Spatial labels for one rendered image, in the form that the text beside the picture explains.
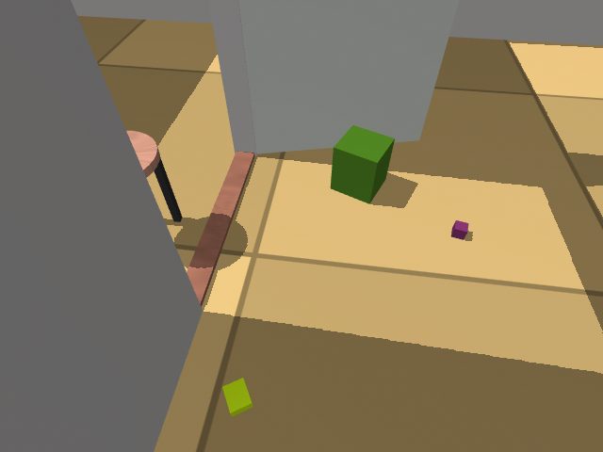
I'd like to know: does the stool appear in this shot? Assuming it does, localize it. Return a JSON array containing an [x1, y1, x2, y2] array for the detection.
[[126, 131, 182, 222]]

